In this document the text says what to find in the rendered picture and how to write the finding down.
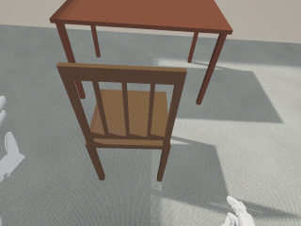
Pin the table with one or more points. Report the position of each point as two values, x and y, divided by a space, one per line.
198 16

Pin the robot right hand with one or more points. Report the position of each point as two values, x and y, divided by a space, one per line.
243 219

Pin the robot left hand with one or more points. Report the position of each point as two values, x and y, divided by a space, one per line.
11 161

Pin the chair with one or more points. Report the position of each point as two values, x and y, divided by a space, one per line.
125 119

